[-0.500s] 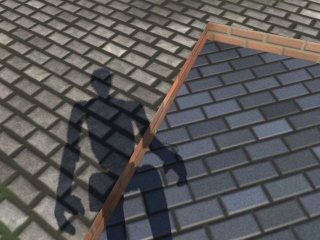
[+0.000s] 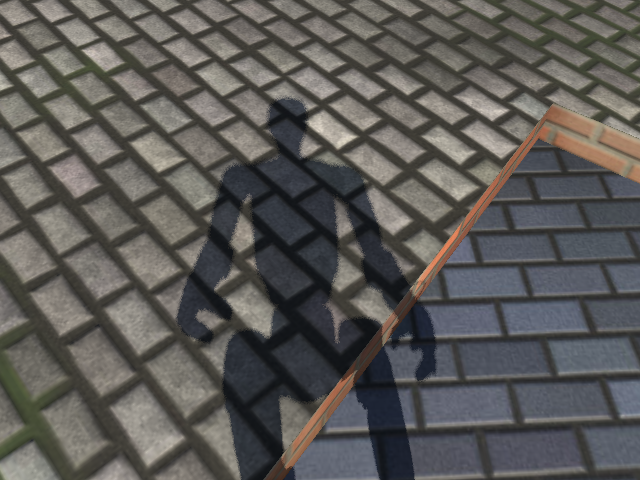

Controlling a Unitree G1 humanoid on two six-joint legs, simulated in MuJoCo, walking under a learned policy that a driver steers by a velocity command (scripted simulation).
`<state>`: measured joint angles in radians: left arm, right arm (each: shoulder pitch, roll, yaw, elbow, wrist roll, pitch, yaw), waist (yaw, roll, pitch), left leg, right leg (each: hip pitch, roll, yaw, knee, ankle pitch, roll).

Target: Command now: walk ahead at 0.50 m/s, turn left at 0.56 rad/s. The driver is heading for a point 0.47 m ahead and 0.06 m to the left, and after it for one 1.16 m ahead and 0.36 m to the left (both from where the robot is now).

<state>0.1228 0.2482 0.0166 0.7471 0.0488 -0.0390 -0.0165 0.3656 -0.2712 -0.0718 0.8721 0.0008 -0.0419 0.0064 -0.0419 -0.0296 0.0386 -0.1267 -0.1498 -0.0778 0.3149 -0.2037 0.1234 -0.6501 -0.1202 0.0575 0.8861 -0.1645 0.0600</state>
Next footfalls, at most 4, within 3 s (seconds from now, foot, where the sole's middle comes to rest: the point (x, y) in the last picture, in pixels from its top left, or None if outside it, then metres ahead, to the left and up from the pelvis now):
0.20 right None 0.28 -0.14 -0.78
0.64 left None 0.21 0.07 -0.78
1.12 right None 0.27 -0.11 -0.78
1.50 left None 0.12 -0.02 -0.78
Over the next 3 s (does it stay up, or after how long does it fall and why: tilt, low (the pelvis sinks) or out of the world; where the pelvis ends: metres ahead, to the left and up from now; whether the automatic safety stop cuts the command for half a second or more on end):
stays up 0.40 0.07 0.12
